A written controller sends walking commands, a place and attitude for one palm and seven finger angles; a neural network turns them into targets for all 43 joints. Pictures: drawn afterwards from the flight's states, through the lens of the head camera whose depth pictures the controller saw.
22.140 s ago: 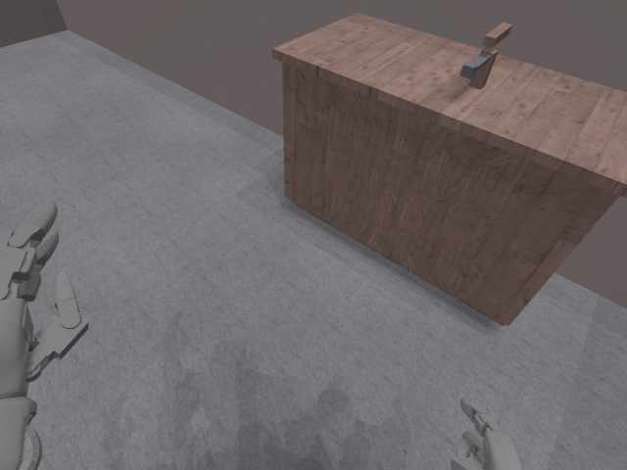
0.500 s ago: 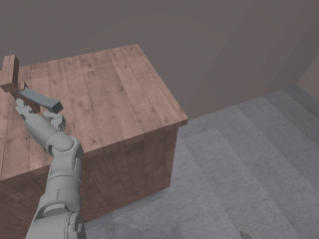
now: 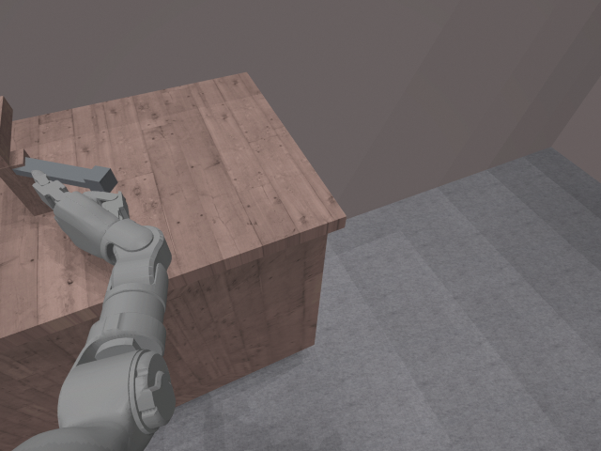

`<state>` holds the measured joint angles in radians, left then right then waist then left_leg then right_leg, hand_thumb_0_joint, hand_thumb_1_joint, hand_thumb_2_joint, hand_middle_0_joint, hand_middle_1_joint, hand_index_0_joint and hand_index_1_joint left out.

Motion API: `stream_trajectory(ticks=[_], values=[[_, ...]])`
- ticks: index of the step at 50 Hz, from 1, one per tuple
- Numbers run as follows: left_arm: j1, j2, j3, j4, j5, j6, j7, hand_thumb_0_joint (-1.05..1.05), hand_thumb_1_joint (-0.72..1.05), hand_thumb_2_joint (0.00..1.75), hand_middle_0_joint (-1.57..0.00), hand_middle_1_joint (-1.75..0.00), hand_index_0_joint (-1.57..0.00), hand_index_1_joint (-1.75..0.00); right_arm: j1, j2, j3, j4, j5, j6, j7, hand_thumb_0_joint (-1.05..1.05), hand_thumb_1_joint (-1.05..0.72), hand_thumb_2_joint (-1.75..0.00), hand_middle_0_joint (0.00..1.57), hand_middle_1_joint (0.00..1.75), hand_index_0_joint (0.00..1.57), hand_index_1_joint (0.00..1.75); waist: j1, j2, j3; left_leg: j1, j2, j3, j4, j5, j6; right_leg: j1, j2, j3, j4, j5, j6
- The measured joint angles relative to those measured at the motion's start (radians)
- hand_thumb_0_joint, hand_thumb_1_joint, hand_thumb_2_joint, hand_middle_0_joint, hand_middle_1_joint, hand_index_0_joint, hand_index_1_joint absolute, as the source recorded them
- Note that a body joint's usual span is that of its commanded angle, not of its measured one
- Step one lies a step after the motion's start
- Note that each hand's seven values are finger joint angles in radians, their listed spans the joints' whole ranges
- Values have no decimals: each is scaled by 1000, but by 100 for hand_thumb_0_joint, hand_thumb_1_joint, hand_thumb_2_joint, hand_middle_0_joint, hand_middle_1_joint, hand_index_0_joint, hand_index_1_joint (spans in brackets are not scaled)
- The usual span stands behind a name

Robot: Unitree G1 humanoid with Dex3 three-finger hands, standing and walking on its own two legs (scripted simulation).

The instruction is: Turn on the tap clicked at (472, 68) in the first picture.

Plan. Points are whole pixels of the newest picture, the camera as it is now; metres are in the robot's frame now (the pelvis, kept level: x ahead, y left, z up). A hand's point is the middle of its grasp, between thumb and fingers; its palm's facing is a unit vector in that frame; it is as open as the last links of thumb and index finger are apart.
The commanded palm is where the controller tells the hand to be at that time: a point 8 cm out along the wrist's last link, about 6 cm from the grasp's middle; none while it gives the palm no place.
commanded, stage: push the lever round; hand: left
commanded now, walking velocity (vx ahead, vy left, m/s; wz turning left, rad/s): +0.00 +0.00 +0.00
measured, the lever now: (101, 180) +0.46 +0.28 +0.11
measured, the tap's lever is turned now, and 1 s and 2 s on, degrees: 53 75 75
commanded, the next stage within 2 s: lift the hand up off the lever in 0.68 s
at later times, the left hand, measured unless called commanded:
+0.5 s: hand (134, 185) +0.47 +0.24 +0.09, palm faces +0.86 -0.49 -0.12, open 8.1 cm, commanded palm +0.42 +0.25 +0.10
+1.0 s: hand (136, 172) +0.49 +0.24 +0.10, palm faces +0.85 -0.51 -0.11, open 7.8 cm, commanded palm +0.42 +0.25 +0.11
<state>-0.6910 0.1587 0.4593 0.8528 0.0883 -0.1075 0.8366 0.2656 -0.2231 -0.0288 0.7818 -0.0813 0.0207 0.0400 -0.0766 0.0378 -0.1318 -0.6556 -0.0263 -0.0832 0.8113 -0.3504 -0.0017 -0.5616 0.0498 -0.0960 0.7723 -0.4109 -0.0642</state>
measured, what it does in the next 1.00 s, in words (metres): stands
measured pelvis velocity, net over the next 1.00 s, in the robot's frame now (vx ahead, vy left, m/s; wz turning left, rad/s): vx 0.02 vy -0.01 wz -0.02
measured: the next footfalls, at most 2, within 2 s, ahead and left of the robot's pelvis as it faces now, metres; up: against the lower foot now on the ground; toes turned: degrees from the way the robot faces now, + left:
none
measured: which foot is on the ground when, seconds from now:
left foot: down 0.00-1.00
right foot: down 0.00-1.00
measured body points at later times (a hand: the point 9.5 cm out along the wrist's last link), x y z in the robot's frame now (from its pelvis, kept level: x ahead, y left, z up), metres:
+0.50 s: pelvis +0.01 -0.01 +0.00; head +0.05 -0.02 +0.45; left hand +0.42 +0.26 +0.10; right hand +0.04 -0.27 -0.14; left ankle +0.03 +0.12 -0.70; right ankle -0.02 -0.08 -0.70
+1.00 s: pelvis +0.02 -0.01 +0.00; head +0.07 -0.01 +0.45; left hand +0.44 +0.26 +0.11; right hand +0.02 -0.27 -0.13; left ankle +0.03 +0.12 -0.70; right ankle -0.02 -0.08 -0.70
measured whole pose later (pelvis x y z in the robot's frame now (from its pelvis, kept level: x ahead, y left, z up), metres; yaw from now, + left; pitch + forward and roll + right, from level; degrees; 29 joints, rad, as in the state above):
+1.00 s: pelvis +0.02 -0.01 +0.00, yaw -1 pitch +14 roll -1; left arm -0.81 0.25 0.56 0.99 0.13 -0.11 0.84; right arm 0.36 -0.24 -0.04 0.78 -0.10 0.05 0.08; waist -0.13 0.04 -0.15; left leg -0.68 -0.01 -0.08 0.80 -0.37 -0.01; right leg -0.59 0.07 -0.09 0.76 -0.42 -0.08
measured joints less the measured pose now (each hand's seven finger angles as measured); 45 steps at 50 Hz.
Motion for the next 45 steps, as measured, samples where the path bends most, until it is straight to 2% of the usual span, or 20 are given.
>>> stream_trajectory(ticks=[13, 26, 36, 45], values=[[-79, 24, 43, 95, 35, -3, 47, 1, 92, 91, -15, -15, -11, -13, 34, -1, -6, 10, -15, 8, 23, 1, -90, -90, 20, 30, 20, 30, -18, 2, -10, -28, 4, 0, 6, -4, -6, -32, 4, 0, 12, -6, -7], [-112, 65, 80, 152, 52, -19, 36, 1, 90, 90, -15, -15, -8, -12, 54, -9, -7, 6, -18, 9, 22, 0, -90, -90, 20, 30, 20, 30, -38, 1, -13, -34, 13, -2, 1, -6, -14, -40, 13, -1, 8, -7, -16], [-158, 121, 92, 209, 58, -15, 5, 1, 90, 90, -15, -15, -11, -13, 66, -17, -4, -6, -17, 12, 21, 0, -90, -90, 20, 30, 20, 30, -54, -2, -16, -50, 16, -5, 0, -5, -16, -55, 17, -4, 5, -5, -20], [-157, 113, 94, 189, 48, -17, 6, 2, 91, 91, -15, -15, -13, -14, 87, -19, -9, -2, -21, 17, 35, 0, -90, -90, 20, 30, 20, 30, -52, 3, -17, -51, 18, 0, -2, -11, -15, -55, 18, 2, -2, -7, -16]])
